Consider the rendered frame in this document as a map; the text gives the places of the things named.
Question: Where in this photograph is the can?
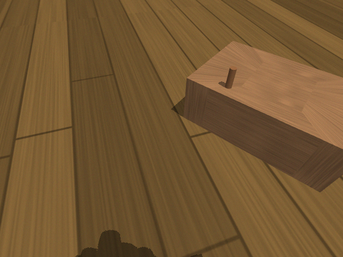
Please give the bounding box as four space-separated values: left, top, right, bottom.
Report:
225 66 237 89

